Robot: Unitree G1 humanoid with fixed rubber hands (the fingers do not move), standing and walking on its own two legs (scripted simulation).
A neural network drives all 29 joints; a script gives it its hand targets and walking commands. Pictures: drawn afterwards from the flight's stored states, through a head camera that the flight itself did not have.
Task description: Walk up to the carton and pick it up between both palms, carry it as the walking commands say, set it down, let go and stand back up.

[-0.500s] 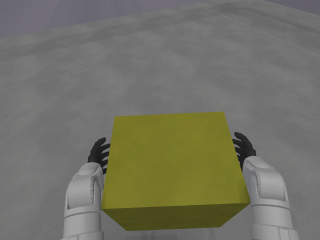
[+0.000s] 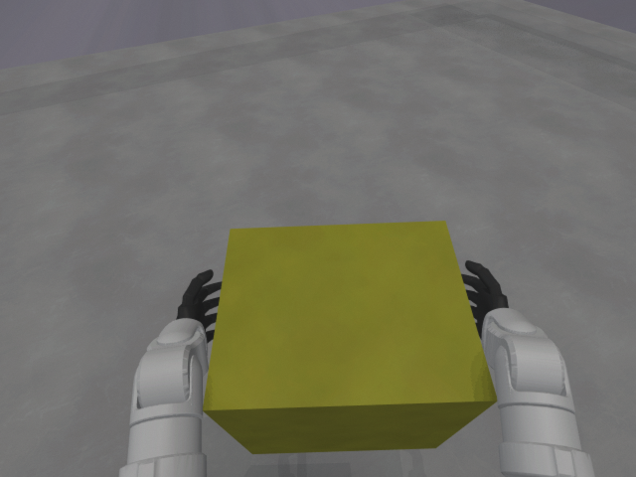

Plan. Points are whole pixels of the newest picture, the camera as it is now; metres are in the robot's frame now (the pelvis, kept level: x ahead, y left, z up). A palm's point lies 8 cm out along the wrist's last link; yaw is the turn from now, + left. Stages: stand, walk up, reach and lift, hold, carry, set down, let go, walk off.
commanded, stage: carry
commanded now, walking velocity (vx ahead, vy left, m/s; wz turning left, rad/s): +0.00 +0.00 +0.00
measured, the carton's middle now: (340, 347) +0.30 -0.01 -0.03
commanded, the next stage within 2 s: none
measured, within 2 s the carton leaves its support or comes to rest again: neither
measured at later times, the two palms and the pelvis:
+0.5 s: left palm (179, 305) +0.28 +0.18 +0.11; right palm (500, 294) +0.29 -0.19 +0.11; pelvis +0.03 +0.00 +0.00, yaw -1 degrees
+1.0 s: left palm (218, 216) +0.46 +0.18 +0.08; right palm (459, 205) +0.48 -0.20 +0.09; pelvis +0.23 +0.00 -0.01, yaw -3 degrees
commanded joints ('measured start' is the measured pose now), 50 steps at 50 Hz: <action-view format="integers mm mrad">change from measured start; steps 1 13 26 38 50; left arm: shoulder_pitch -574 -369 -291 -298 -455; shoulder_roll -735 -756 -652 -698 -609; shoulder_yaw -606 -642 -749 -735 -800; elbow -94 -196 -577 -585 -705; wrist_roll -240 -228 -377 -386 -432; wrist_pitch -44 29 336 379 334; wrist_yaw -140 -111 -27 -12 -28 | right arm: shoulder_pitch -552 -360 -284 -314 -291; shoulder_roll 770 824 738 769 670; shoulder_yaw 553 622 725 729 679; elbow -101 -179 -583 -595 -582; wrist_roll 199 219 324 359 314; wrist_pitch -40 31 330 376 311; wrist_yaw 104 99 -8 -27 -33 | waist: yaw -9 -7 -8 -25 -70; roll -25 -9 5 106 219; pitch -206 -161 -81 -142 -274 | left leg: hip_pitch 54 35 19 368 581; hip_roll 77 89 80 171 264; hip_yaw -39 -46 -42 -96 -397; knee -80 -90 -96 14 -269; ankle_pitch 122 93 -274 574 244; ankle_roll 11 16 34 69 180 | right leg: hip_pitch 105 80 65 -68 -251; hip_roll -58 -61 -58 20 64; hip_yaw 10 12 20 -150 -204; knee -43 -54 -161 142 589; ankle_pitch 146 101 -296 -29 -1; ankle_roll -36 -42 -61 -45 1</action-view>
